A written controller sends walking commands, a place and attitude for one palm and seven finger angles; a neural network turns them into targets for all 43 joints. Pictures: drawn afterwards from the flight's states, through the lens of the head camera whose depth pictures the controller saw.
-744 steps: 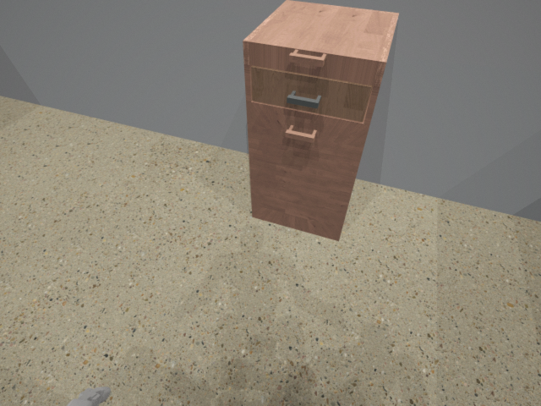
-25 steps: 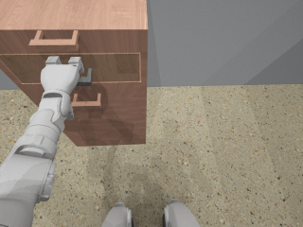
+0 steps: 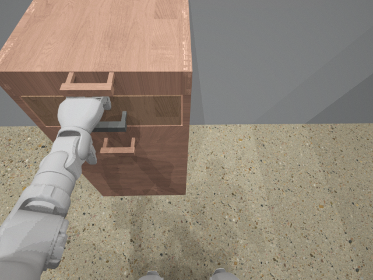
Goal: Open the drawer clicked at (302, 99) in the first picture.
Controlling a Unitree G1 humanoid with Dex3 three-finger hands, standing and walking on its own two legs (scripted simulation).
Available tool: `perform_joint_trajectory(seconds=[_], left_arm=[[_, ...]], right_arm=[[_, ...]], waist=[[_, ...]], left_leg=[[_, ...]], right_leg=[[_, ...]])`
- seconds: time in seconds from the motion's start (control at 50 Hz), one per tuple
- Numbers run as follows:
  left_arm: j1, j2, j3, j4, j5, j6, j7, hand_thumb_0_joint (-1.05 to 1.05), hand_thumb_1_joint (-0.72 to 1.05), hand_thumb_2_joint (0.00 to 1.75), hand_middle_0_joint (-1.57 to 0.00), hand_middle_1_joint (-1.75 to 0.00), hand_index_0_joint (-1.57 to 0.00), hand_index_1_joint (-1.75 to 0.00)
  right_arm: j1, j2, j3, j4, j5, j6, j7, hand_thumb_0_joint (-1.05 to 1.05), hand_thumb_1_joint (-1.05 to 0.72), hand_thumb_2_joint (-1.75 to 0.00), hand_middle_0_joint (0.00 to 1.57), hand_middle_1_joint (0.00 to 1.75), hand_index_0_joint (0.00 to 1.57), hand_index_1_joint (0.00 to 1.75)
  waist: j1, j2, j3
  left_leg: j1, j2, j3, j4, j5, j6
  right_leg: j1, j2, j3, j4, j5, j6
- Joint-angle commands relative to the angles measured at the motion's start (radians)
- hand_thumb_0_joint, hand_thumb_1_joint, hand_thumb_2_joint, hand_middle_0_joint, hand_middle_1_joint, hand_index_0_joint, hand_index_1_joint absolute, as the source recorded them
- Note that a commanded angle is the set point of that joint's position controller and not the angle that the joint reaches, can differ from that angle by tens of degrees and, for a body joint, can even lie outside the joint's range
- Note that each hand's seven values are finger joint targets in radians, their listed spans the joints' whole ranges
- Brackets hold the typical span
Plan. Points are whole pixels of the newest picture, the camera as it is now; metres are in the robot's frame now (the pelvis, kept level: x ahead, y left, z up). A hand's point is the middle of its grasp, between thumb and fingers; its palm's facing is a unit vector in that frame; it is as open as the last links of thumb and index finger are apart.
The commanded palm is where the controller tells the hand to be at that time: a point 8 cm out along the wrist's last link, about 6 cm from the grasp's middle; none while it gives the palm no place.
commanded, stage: lift the fingers back up to retry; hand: left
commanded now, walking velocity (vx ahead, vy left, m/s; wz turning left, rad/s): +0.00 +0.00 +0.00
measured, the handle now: (107, 120) +0.51 +0.20 -0.02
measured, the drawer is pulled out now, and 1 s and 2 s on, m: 0.00 0.00 0.00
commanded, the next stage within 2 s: re-aim the fingers above the handle in 0.22 s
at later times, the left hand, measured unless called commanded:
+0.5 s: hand (89, 126) +0.45 +0.21 +0.03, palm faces -0.05 -0.02 -1.00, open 13.8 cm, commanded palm +0.43 +0.21 +0.10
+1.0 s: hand (93, 127) +0.45 +0.21 +0.03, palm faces -0.05 -0.02 -1.00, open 13.8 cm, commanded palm +0.43 +0.20 +0.10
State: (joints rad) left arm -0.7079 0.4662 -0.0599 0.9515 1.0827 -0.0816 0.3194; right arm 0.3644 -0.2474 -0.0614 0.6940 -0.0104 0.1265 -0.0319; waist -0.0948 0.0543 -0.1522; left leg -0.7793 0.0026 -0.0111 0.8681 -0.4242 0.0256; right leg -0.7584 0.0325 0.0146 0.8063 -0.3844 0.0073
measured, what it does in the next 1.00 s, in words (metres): stands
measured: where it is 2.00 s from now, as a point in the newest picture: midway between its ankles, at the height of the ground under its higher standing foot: outside the picture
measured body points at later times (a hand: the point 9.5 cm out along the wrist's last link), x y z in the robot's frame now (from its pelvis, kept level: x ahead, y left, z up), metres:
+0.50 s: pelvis +0.02 -0.01 +0.01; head +0.10 -0.02 +0.45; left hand +0.45 +0.21 +0.08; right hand +0.08 -0.28 -0.12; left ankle -0.01 +0.10 -0.70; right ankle -0.01 -0.13 -0.70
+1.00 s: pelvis +0.00 -0.01 +0.01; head +0.08 -0.02 +0.45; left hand +0.45 +0.20 +0.09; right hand +0.04 -0.28 -0.13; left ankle -0.01 +0.10 -0.70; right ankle -0.01 -0.13 -0.70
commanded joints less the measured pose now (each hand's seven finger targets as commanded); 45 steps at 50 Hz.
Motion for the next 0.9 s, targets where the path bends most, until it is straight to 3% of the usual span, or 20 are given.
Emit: perform_joint_trajectory(seconds=[0.0, 0.04, 0.08, 0.12, 0.16, 0.22, 0.28, 0.34, 0.38, 0.42, 0.44, 0.52, 0.54, 0.62, 0.64, 0.66, 0.68, 0.74, 0.76, 0.88], left_arm=[[-0.534, 0.212, 0.064, -0.305, -0.027, -0.002, 0.048, 0.00, -0.50, 0.30, -0.30, -1.20, -0.30, -1.20], [-0.507, 0.201, 0.063, -0.317, -0.021, 0.000, 0.046, 0.00, -0.50, 0.30, -0.30, -1.20, -0.30, -1.20], [-0.432, 0.168, 0.055, -0.284, -0.029, 0.003, 0.035, 0.00, -0.50, 0.30, -0.30, -1.20, -0.30, -1.20], [-0.394, 0.184, 0.070, -0.275, -0.031, -0.003, 0.024, 0.00, -0.50, 0.30, -0.30, -1.20, -0.30, -1.20], [-0.422, 0.149, 0.037, -0.307, -0.033, -0.016, 0.018, 0.00, -0.50, 0.30, -0.30, -1.20, -0.30, -1.20], [-0.388, 0.221, 0.098, -0.318, -0.010, -0.032, 0.028, 0.00, -0.50, 0.30, -0.30, -1.20, -0.30, -1.20], [-0.355, 0.193, 0.087, -0.318, -0.009, -0.034, 0.038, 0.00, -0.50, 0.30, -0.30, -1.20, -0.30, -1.20], [-0.348, 0.238, 0.122, -0.306, -0.011, -0.029, 0.044, 0.00, -0.50, 0.30, -0.30, -1.20, -0.30, -1.20], [-0.338, 0.210, 0.100, -0.289, -0.011, -0.016, 0.046, 0.00, -0.50, 0.30, -0.30, -1.20, -0.30, -1.20], [-0.375, 0.228, 0.102, -0.302, -0.007, -0.018, 0.047, 0.00, -0.50, 0.30, -0.30, -1.20, -0.30, -1.20], [-0.357, 0.189, 0.075, -0.288, -0.011, -0.010, 0.045, 0.00, -0.50, 0.30, -0.30, -1.20, -0.30, -1.20], [-0.369, 0.245, 0.106, -0.253, -0.016, -0.005, 0.030, 0.00, -0.50, 0.30, -0.30, -1.20, -0.30, -1.20], [-0.376, 0.230, 0.090, -0.246, -0.015, -0.004, 0.025, 0.00, -0.50, 0.30, -0.30, -1.20, -0.30, -1.20], [-0.382, 0.226, 0.086, -0.277, -0.008, -0.027, 0.019, 0.00, -0.50, 0.30, -0.30, -1.20, -0.30, -1.20], [-0.369, 0.182, 0.057, -0.257, -0.015, -0.026, 0.017, 0.00, -0.50, 0.30, -0.30, -1.20, -0.30, -1.20], [-0.380, 0.211, 0.079, -0.264, -0.013, -0.034, 0.017, 0.00, -0.50, 0.30, -0.30, -1.20, -0.30, -1.20], [-0.383, 0.182, 0.053, -0.262, -0.015, -0.036, 0.016, 0.00, -0.50, 0.30, -0.30, -1.20, -0.30, -1.20], [-0.385, 0.208, 0.075, -0.246, -0.011, -0.043, 0.022, 0.00, -0.50, 0.30, -0.30, -1.20, -0.30, -1.20], [-0.421, 0.198, 0.061, -0.258, -0.008, -0.043, 0.027, 0.00, -0.50, 0.30, -0.30, -1.20, -0.30, -1.20], [-0.430, 0.220, 0.092, -0.247, -0.002, -0.034, 0.057, 0.00, -0.50, 0.30, -0.30, -1.20, -0.30, -1.20]], right_arm=[[0.088, -0.158, -0.058, -0.071, -0.007, -0.007, -0.007, 0.00, -0.90, -0.90, 0.20, 0.30, 0.20, 0.30], [0.082, -0.153, -0.060, -0.071, -0.006, -0.006, -0.005, 0.00, -0.90, -0.90, 0.20, 0.30, 0.20, 0.30], [0.077, -0.149, -0.062, -0.071, -0.007, -0.001, 0.000, 0.00, -0.90, -0.90, 0.20, 0.30, 0.20, 0.30], [0.068, -0.149, -0.058, -0.080, -0.003, 0.004, -0.001, 0.00, -0.90, -0.90, 0.20, 0.30, 0.20, 0.30], [0.055, -0.145, -0.059, -0.088, -0.004, 0.004, 0.000, 0.00, -0.90, -0.90, 0.20, 0.30, 0.20, 0.30], [0.046, -0.146, -0.059, -0.090, -0.009, 0.009, -0.001, 0.00, -0.90, -0.90, 0.20, 0.30, 0.20, 0.30], [0.037, -0.138, -0.060, -0.094, -0.010, 0.009, 0.002, 0.00, -0.90, -0.90, 0.20, 0.30, 0.20, 0.30], [0.030, -0.141, -0.060, -0.092, -0.008, 0.012, 0.001, 0.00, -0.90, -0.90, 0.20, 0.30, 0.20, 0.30], [0.022, -0.138, -0.059, -0.094, -0.006, 0.014, 0.002, 0.00, -0.90, -0.90, 0.20, 0.30, 0.20, 0.30], [0.020, -0.140, -0.059, -0.090, -0.005, 0.014, 0.000, 0.00, -0.90, -0.90, 0.20, 0.30, 0.20, 0.30], [0.020, -0.138, -0.061, -0.093, -0.004, 0.014, 0.001, 0.00, -0.90, -0.90, 0.20, 0.30, 0.20, 0.30], [0.015, -0.145, -0.055, -0.092, 0.001, 0.016, -0.007, 0.00, -0.90, -0.90, 0.20, 0.30, 0.20, 0.30], [0.016, -0.144, -0.056, -0.090, 0.000, 0.015, -0.010, 0.00, -0.90, -0.90, 0.20, 0.30, 0.20, 0.30], [0.013, -0.141, -0.057, -0.096, 0.000, 0.012, -0.011, 0.00, -0.90, -0.90, 0.20, 0.30, 0.20, 0.30], [0.018, -0.138, -0.058, -0.094, 0.001, 0.010, -0.010, 0.00, -0.90, -0.90, 0.20, 0.30, 0.20, 0.30], [0.018, -0.141, -0.059, -0.090, 0.003, 0.008, -0.012, 0.00, -0.90, -0.90, 0.20, 0.30, 0.20, 0.30], [0.017, -0.141, -0.059, -0.093, 0.001, 0.006, -0.012, 0.00, -0.90, -0.90, 0.20, 0.30, 0.20, 0.30], [0.025, -0.142, -0.061, -0.089, 0.001, 0.003, -0.013, 0.00, -0.90, -0.90, 0.20, 0.30, 0.20, 0.30], [0.027, -0.143, -0.058, -0.087, 0.001, 0.001, -0.013, 0.00, -0.90, -0.90, 0.20, 0.30, 0.20, 0.30], [0.039, -0.145, -0.061, -0.076, -0.004, -0.005, -0.007, 0.00, -0.90, -0.90, 0.20, 0.30, 0.20, 0.30]], waist=[[-0.019, 0.073, -0.444], [-0.011, 0.091, -0.448], [-0.006, 0.046, -0.419], [0.005, 0.011, -0.404], [-0.005, 0.017, -0.387], [0.017, 0.042, -0.425], [0.019, 0.021, -0.414], [0.027, 0.011, -0.418], [0.017, -0.005, -0.403], [0.014, 0.014, -0.413], [0.010, 0.004, -0.401], [0.011, -0.023, -0.383], [0.003, -0.034, -0.370], [0.011, 0.020, -0.400], [0.004, -0.001, -0.376], [0.005, -0.008, -0.367], [-0.001, 0.002, -0.353], [0.005, 0.006, -0.363], [-0.007, 0.001, -0.374], [0.008, 0.020, -0.396]], left_leg=[[0.448, -0.002, -0.008, -0.094, 0.579, 0.000], [0.483, 0.001, -0.011, -0.096, 0.640, -0.004], [0.462, 0.000, -0.001, -0.098, 0.644, 0.000], [0.434, -0.004, 0.003, -0.105, 0.647, 0.004], [0.434, -0.007, 0.006, -0.111, 0.615, 0.007], [0.440, -0.010, 0.008, -0.103, 0.653, 0.005], [0.416, -0.014, 0.020, -0.102, 0.638, 0.008], [0.391, -0.020, 0.027, -0.106, 0.617, 0.011], [0.379, -0.024, 0.032, -0.106, 0.595, 0.012], [0.385, -0.024, 0.030, -0.110, 0.584, 0.012], [0.384, -0.026, 0.032, -0.111, 0.576, 0.013], [0.339, -0.034, 0.041, -0.127, 0.493, 0.018], [0.336, -0.034, 0.041, -0.128, 0.483, 0.019], [0.365, -0.033, 0.038, -0.127, 0.507, 0.016], [0.361, -0.033, 0.037, -0.129, 0.488, 0.017], [0.353, -0.029, 0.036, -0.131, 0.469, 0.016], [0.355, -0.030, 0.035, -0.133, 0.459, 0.016], [0.349, -0.032, 0.034, -0.128, 0.453, 0.017], [0.350, -0.030, 0.030, -0.128, 0.440, 0.016], [0.353, -0.027, 0.028, -0.124, 0.463, 0.012]], right_leg=[[0.153, 0.034, -0.055, -0.092, 0.366, -0.051], [0.155, 0.035, -0.057, -0.091, 0.389, -0.051], [0.180, 0.034, -0.055, -0.102, 0.412, -0.048], [0.217, 0.031, -0.048, -0.104, 0.442, -0.047], [0.212, 0.028, -0.046, -0.112, 0.434, -0.047], [0.236, 0.026, -0.037, -0.098, 0.466, -0.050], [0.256, 0.024, -0.036, -0.100, 0.488, -0.049], [0.290, 0.021, -0.027, -0.099, 0.513, -0.048], [0.292, 0.022, -0.028, -0.104, 0.519, -0.047], [0.287, 0.019, -0.025, -0.103, 0.508, -0.046], [0.287, 0.021, -0.026, -0.108, 0.503, -0.047], [0.318, 0.015, -0.015, -0.125, 0.488, -0.042], [0.314, 0.014, -0.015, -0.125, 0.485, -0.042], [0.301, 0.016, -0.014, -0.121, 0.475, -0.046], [0.288, 0.018, -0.021, -0.126, 0.452, -0.046], [0.277, 0.017, -0.018, -0.128, 0.434, -0.045], [0.266, 0.018, -0.020, -0.130, 0.420, -0.047], [0.265, 0.019, -0.017, -0.125, 0.414, -0.049], [0.248, 0.019, -0.019, -0.125, 0.397, -0.046], [0.242, 0.023, -0.026, -0.110, 0.393, -0.051]])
